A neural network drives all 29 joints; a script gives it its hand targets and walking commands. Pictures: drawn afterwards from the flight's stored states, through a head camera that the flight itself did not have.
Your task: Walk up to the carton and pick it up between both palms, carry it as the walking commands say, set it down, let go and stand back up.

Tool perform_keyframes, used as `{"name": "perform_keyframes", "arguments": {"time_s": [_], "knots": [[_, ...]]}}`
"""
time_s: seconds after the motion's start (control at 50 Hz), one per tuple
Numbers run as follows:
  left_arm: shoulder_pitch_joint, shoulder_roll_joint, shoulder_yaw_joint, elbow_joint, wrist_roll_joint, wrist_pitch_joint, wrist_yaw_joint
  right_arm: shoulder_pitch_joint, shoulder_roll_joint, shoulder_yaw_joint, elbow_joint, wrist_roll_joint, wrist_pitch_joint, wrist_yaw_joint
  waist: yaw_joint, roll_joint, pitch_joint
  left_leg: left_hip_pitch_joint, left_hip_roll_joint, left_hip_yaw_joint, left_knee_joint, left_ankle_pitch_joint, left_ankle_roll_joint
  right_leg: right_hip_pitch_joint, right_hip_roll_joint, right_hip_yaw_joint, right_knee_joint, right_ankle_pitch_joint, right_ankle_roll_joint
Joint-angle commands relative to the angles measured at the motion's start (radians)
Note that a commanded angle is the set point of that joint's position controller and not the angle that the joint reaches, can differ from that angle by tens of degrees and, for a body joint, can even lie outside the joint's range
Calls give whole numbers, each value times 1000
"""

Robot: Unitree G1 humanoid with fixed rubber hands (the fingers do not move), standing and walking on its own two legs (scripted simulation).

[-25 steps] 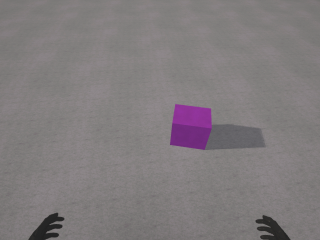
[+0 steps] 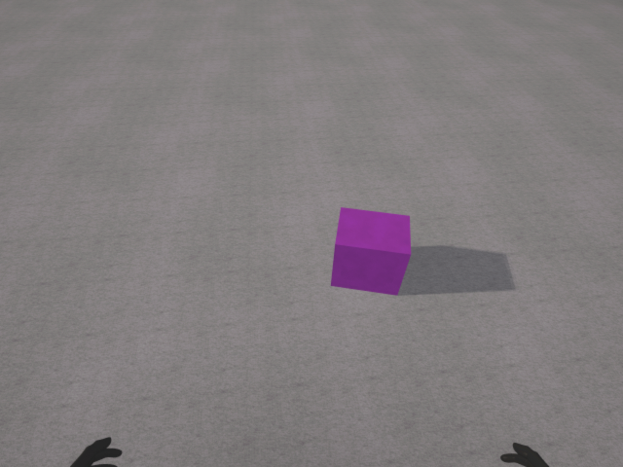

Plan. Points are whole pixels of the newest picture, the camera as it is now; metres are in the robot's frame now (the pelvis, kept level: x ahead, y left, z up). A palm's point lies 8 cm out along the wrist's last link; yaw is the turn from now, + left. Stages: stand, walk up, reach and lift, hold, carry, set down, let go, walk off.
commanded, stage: stand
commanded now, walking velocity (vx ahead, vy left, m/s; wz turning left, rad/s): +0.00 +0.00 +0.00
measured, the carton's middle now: (369, 251) +1.03 -0.24 -0.64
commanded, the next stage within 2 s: walk up in 1.64 s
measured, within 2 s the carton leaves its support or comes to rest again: neither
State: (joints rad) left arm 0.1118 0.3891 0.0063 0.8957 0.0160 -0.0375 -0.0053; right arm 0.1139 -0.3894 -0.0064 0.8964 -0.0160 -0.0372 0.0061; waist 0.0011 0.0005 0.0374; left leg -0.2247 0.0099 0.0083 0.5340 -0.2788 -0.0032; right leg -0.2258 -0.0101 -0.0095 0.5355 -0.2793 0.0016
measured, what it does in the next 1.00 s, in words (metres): stands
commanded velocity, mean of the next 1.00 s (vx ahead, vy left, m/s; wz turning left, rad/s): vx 0.00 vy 0.00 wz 0.00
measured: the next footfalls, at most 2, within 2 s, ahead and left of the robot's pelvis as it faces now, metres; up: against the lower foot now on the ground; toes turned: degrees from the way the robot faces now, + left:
none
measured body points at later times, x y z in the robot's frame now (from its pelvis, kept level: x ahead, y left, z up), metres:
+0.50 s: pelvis +0.00 +0.00 +0.01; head +0.00 +0.00 +0.46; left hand +0.11 +0.31 -0.10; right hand +0.11 -0.31 -0.10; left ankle +0.01 +0.12 -0.73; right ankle +0.01 -0.12 -0.73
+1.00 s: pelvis +0.00 +0.00 +0.01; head +0.01 +0.00 +0.46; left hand +0.11 +0.32 -0.10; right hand +0.11 -0.32 -0.10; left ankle +0.01 +0.12 -0.73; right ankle +0.01 -0.12 -0.73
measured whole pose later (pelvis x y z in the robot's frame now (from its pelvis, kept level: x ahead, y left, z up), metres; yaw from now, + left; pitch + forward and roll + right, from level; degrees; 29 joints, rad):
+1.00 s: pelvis +0.00 +0.00 +0.01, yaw +0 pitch -2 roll +0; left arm 0.08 0.40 0.00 1.06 0.01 -0.02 0.00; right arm 0.09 -0.40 -0.01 1.06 -0.01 -0.02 0.00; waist 0.00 0.00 0.04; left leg -0.12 0.01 0.01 0.35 -0.19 -0.01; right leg -0.13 -0.01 -0.01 0.35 -0.19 0.01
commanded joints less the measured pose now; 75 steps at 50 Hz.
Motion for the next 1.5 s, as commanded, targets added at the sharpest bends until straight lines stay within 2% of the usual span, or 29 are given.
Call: {"name": "perform_keyframes", "arguments": {"time_s": [0.0,0.5,1.48], "knots": [[-48,168,34,-30,-2,-11,4,-48,-167,-35,-30,1,-10,-4,0,0,-65,30,93,-95,-122,152,49,27,-95,97,-124,153,-50],[-67,179,25,99,-3,1,7,-68,-175,-28,100,2,1,-7,0,0,-50,86,111,-97,-228,159,33,80,-112,98,-230,154,-32],[-63,183,28,120,-5,10,12,-63,-182,-33,121,3,10,-12,1,0,-57,122,120,-90,-249,231,28,118,-120,91,-250,230,-26]]}}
